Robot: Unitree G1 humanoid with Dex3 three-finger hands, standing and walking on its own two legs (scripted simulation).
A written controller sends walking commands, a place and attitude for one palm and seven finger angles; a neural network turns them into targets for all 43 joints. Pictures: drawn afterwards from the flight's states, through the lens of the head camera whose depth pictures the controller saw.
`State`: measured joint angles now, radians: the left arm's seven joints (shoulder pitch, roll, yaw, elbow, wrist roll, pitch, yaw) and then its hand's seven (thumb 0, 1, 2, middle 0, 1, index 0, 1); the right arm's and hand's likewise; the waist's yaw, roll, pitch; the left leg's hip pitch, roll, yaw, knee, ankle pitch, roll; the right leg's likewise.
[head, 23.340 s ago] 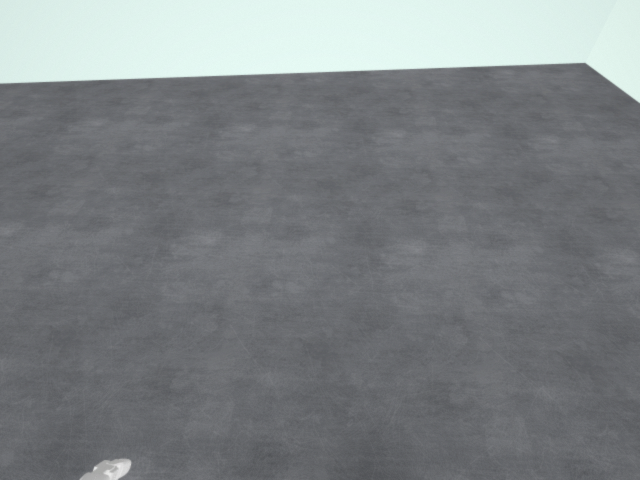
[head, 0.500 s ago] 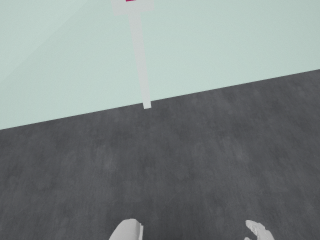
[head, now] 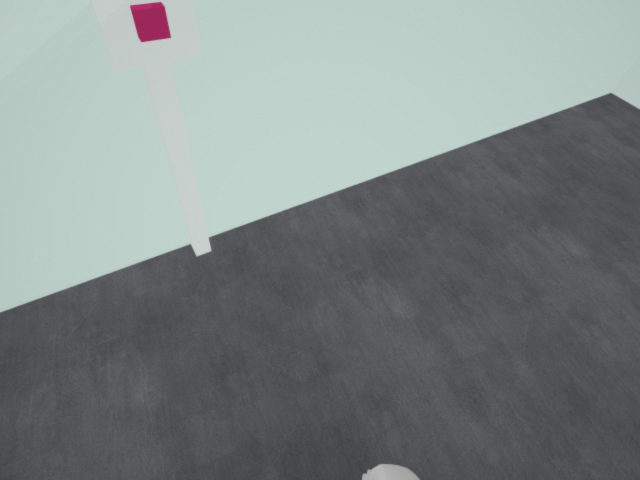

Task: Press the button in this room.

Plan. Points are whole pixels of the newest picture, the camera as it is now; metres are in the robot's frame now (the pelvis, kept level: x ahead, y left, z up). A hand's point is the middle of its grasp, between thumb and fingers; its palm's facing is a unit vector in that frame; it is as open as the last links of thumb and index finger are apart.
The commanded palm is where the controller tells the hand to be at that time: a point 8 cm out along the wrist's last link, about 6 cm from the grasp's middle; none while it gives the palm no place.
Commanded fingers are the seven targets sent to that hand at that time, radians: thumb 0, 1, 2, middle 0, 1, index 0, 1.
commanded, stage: walk to a spot facing it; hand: left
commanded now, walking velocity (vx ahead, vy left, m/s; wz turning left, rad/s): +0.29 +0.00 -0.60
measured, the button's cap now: (150, 21) +0.91 +0.44 +0.09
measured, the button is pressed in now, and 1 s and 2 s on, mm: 0 0 0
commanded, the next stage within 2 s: turn to face it in 0.92 s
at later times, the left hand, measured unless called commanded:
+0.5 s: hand (302, 378) +0.29 +0.04 -0.17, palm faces -0.31 -0.93 -0.21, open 7.3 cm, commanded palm none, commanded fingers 0.00 0.90 0.90 -0.20 -0.30 -0.20 -0.30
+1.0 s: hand (293, 317) +0.41 +0.07 -0.19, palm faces -0.35 -0.93 -0.15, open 7.4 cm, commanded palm none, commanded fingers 0.00 0.90 0.90 -0.20 -0.30 -0.20 -0.30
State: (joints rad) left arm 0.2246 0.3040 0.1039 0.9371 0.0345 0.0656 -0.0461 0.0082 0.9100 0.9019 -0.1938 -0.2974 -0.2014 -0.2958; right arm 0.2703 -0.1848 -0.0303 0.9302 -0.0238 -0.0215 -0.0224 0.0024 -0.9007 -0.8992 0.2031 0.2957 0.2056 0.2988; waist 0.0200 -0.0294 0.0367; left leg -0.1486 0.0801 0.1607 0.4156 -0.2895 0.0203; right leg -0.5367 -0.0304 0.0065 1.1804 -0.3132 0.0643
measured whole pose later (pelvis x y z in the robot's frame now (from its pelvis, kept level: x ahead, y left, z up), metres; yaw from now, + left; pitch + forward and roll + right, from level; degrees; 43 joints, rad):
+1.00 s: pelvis +0.35 -0.10 -0.01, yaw -25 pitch -2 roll -2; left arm 0.31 0.20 0.06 1.08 0.02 0.01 -0.02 0.01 0.91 0.90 -0.20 -0.30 -0.20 -0.30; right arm 0.21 -0.16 -0.05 0.98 -0.02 -0.08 -0.02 -0.01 -0.93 -0.90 0.20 0.30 0.21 0.30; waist 0.03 -0.03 0.07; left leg -0.20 0.09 0.23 0.49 -0.26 0.04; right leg -0.51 -0.07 -0.04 1.23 -0.34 0.01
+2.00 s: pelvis +0.43 -0.12 -0.01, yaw +1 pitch +2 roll -1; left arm 0.16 0.28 0.08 0.96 0.01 0.06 0.02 0.01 0.91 0.90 -0.19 -0.30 -0.20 -0.30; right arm 0.22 -0.19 -0.06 0.93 -0.02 0.01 0.00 0.00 -0.90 -0.90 0.20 0.30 0.21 0.30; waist -0.01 -0.02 0.06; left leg -0.31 -0.05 -0.02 0.44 -0.16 0.07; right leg -0.49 -0.08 0.01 1.08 -0.36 0.11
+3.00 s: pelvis +0.39 -0.17 -0.01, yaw +32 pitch +0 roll +1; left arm 0.19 0.24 0.05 0.98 0.01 0.05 0.01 0.01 0.91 0.90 -0.19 -0.30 -0.20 -0.30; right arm 0.14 -0.18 -0.04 0.97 -0.03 0.02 0.00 0.00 -0.90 -0.90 0.20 0.30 0.21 0.30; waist 0.02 0.00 0.07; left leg -0.20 0.00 -0.01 0.48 -0.28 0.00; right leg -0.37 -0.08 -0.06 0.82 -0.45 0.08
